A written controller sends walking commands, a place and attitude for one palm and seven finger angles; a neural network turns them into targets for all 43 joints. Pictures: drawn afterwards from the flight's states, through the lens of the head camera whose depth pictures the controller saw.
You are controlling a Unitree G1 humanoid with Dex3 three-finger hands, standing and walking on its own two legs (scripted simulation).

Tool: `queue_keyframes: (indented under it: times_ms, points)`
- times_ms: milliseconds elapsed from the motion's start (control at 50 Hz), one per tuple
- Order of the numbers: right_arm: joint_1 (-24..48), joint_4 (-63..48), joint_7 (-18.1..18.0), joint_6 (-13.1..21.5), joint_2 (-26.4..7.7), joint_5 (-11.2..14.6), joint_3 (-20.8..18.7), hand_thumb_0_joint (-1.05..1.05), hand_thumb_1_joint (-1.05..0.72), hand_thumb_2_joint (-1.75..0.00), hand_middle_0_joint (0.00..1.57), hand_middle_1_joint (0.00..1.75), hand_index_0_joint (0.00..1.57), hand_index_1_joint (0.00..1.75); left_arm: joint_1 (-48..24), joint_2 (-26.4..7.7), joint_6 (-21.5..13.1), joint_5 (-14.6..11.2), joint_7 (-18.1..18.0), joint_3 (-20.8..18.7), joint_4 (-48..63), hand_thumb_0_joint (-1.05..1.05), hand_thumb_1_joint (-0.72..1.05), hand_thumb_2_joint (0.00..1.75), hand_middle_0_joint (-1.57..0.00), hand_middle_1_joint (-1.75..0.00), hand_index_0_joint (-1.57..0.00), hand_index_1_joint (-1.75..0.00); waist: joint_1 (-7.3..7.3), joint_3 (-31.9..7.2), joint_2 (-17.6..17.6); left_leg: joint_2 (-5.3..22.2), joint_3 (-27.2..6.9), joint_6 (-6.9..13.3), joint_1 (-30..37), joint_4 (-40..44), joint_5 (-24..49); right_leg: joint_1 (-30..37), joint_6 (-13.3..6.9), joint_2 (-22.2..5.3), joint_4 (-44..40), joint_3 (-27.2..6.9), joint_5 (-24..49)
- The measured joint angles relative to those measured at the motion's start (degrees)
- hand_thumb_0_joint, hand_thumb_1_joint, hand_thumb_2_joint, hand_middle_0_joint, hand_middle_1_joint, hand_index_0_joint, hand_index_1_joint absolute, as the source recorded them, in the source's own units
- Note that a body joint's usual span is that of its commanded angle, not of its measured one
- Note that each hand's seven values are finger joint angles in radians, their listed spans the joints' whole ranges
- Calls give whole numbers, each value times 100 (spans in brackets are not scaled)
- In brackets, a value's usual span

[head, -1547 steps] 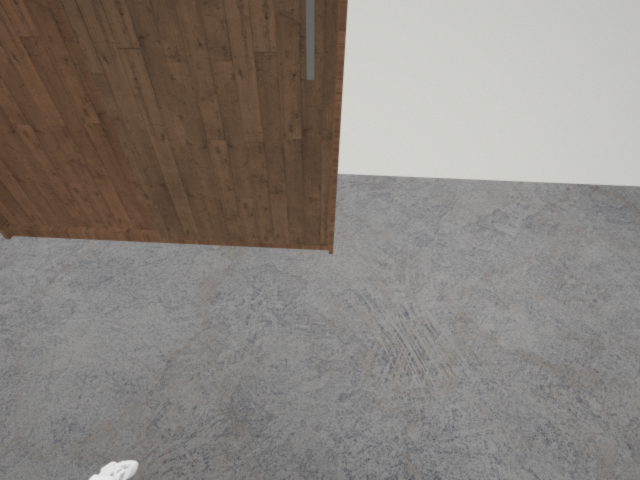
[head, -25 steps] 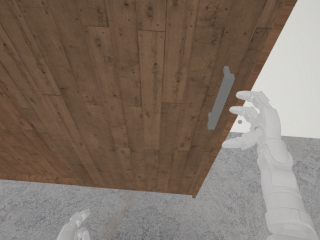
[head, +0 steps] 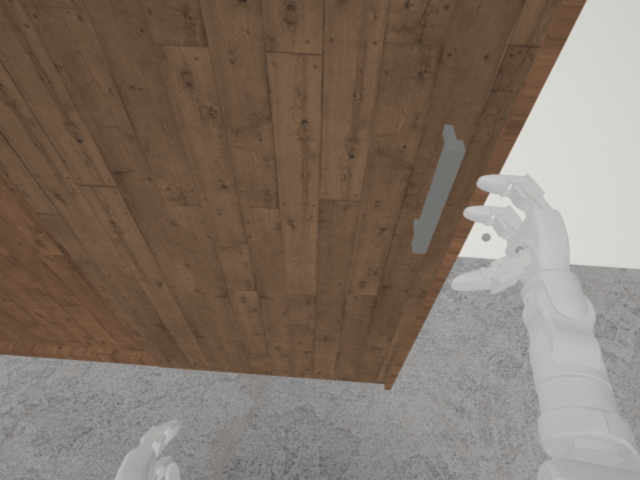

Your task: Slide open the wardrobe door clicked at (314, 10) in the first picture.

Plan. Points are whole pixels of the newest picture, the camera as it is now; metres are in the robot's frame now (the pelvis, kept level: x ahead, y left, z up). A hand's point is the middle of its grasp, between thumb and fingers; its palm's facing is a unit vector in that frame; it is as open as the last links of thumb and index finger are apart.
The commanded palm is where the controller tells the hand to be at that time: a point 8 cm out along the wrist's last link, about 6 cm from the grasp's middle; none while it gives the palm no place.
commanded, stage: move the hooked fingers beside the handle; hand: right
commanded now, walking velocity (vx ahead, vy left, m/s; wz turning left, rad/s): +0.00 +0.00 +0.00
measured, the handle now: (432, 194) +0.46 -0.11 +0.11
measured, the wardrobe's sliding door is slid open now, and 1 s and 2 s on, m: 0.00 0.00 0.00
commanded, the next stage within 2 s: feel for the door with the fingertips in 0.66 s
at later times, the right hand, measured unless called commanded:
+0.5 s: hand (482, 238) +0.39 -0.16 +0.12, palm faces -0.03 +1.00 -0.01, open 14.0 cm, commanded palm +0.36 -0.21 +0.11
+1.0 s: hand (463, 242) +0.38 -0.14 +0.11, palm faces -0.05 +1.00 +0.00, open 14.0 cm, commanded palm +0.36 -0.19 +0.11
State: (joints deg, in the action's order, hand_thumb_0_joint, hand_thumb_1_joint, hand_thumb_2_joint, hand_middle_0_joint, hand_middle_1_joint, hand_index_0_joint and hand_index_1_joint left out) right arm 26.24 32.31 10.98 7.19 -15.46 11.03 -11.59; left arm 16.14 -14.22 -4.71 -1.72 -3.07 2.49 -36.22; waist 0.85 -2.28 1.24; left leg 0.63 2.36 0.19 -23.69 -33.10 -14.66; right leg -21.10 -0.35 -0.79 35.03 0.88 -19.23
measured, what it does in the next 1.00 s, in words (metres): stands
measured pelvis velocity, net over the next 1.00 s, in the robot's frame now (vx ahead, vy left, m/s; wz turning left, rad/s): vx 0.00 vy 0.01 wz -0.01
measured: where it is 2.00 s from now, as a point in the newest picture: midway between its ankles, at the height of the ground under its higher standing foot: outside the picture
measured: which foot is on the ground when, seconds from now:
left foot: down 0.00-1.00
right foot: down 0.00-1.00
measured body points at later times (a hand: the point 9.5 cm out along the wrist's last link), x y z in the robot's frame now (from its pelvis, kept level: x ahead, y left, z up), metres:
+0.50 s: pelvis +0.00 +0.00 +0.00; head +0.03 +0.01 +0.45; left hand +0.14 +0.25 -0.10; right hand +0.38 -0.22 +0.12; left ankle +0.02 +0.12 -0.73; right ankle -0.02 -0.11 -0.73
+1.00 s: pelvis +0.00 +0.01 +0.00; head +0.03 +0.02 +0.45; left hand +0.13 +0.25 -0.11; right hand +0.38 -0.20 +0.11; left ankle +0.02 +0.12 -0.73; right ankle -0.02 -0.11 -0.73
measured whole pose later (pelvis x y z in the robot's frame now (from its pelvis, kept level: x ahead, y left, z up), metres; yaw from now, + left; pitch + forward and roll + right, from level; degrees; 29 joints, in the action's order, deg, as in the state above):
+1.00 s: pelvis +0.00 +0.01 +0.00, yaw +0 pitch +5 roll +0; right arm 24.4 29.6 9.8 5.7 -12.6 11.0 -8.6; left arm 16.0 -14.7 -4.6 -1.8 -2.7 1.9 -36.6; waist 0.6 -2.6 2.0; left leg 0.5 2.9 0.6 -23.1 -33.4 -15.1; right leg -20.5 0.1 -1.0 34.9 0.2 -19.3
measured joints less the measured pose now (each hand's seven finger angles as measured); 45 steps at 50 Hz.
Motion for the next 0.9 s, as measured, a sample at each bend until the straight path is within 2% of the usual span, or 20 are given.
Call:
queue_keyframes:
  times_ms: [280, 420, 540, 700, 800, 900]
  points:
    - [-337, -200, 2, 14, 20, 6, -138, -1, 50, -30, 30, 120, 30, 120, 70, -2, 60, 9, 55, -20, 29, 1, 91, 90, -20, -30, -20, -30, 11, -78, 15, -35, -47, 8, 46, 14, -29, 81, 9, -31, -42, 47, -34]
    - [-231, -214, 37, -30, -31, 10, -35, -1, 50, -30, 30, 120, 30, 120, -9, -27, 23, -11, 0, -30, 18, 1, 91, 90, -20, -30, -20, -30, -20, -2, 12, -26, 31, 23, 66, 11, -28, 53, 22, -26, -1, -33, -25]
    - [-75, -150, 26, -68, 113, 20, 111, -1, 50, -30, 30, 120, 30, 120, -84, -38, -13, 0, 7, -27, -15, 1, 91, 90, -20, -30, -20, -30, -21, -48, 44, -4, 40, 18, 16, -21, -38, 9, 20, -5, 9, -44, -17]
    - [-116, -52, -135, -60, 83, -100, -58, -1, 50, -30, 30, 120, 30, 120, -72, 32, 60, 31, 46, 5, 86, 1, 91, 90, -20, -30, -20, -30, 29, -52, 20, -37, -25, 41, -25, -46, -40, 27, 39, -34, -30, 23, -11]
    - [-196, -136, -60, 64, 20, -46, -114, -1, 50, -30, 30, 120, 30, 120, 2, 25, 70, 20, 34, 2, 31, 1, 91, 90, -20, -30, -20, -30, -2, -44, 26, -59, -15, 53, 31, -19, -40, 74, 51, -56, -40, 13, -18]
    - [-228, -235, 9, -25, 65, 40, 51, -1, 50, -30, 30, 120, 30, 120, 60, -25, 45, -18, 29, -39, -13, 1, 91, 90, -20, -30, -20, -30, -36, -56, 64, -46, 34, 52, 82, 10, -38, 89, 52, -45, -40, -38, -13]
